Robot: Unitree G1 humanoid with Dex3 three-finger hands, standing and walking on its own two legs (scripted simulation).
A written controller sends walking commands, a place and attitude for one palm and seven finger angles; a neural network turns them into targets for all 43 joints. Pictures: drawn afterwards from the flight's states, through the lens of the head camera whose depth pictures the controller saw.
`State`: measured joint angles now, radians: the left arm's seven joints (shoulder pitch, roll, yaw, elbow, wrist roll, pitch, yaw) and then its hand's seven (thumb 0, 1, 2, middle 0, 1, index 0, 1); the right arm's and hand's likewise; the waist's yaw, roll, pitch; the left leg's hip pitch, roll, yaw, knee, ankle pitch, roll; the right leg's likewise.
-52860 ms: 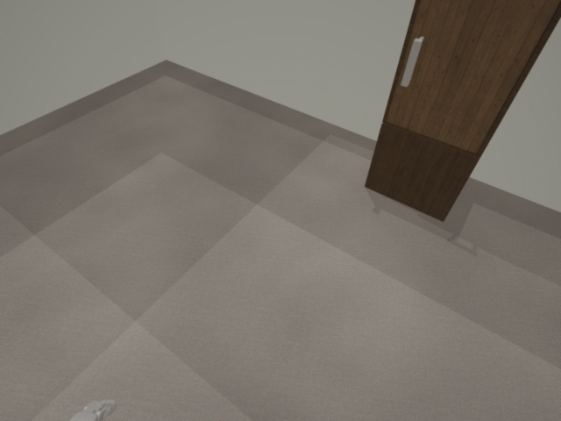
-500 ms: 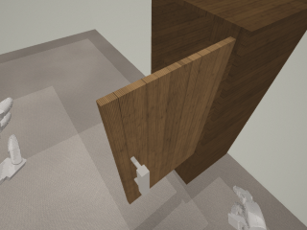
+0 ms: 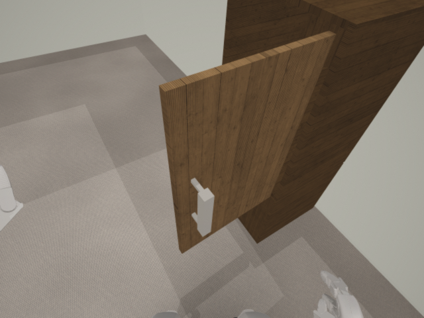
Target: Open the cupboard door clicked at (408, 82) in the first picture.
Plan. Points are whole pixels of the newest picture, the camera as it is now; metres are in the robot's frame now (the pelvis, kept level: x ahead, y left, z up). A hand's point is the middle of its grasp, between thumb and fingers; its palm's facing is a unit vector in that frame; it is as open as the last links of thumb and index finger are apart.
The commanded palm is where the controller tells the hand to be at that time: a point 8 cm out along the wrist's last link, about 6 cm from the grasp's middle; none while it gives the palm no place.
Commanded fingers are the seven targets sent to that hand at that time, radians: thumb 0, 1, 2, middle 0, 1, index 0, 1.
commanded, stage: step back with the hand held close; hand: left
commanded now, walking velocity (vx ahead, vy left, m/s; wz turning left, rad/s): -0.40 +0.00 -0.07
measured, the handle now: (199, 207) +0.36 +0.04 -0.04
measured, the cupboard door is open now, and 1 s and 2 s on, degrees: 93 93 93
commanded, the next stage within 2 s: stop stepping back and stand still in 0.32 s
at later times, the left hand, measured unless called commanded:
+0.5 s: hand out of the picture +0.09 +0.28 +0.22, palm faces +0.55 -0.70 -0.45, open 7.4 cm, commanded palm +0.03 +0.31 +0.20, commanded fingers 0.00 0.90 0.90 -0.20 -0.30 -0.20 -0.30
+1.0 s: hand out of the picture +0.06 +0.23 +0.19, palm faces +0.32 -0.79 -0.52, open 7.4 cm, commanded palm -0.01 +0.27 +0.20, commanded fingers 0.00 0.90 0.90 -0.20 -0.30 -0.20 -0.30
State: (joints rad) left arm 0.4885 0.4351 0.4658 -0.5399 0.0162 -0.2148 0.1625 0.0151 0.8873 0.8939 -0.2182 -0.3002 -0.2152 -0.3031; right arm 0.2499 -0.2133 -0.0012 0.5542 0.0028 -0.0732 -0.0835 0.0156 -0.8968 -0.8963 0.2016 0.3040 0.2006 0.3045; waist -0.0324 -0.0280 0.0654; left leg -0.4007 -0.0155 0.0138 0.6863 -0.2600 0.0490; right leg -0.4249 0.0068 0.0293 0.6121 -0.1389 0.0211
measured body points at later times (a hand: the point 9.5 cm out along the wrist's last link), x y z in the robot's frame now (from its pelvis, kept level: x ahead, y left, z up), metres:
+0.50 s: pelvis -0.10 +0.00 +0.00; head -0.07 +0.04 +0.45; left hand +0.06 +0.32 +0.24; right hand +0.09 -0.21 -0.08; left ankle +0.07 +0.11 -0.72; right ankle -0.24 -0.14 -0.64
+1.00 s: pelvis -0.17 -0.02 +0.01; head -0.18 -0.01 +0.46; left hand +0.03 +0.27 +0.21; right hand -0.06 -0.28 -0.06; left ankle -0.07 +0.09 -0.71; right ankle -0.18 -0.10 -0.71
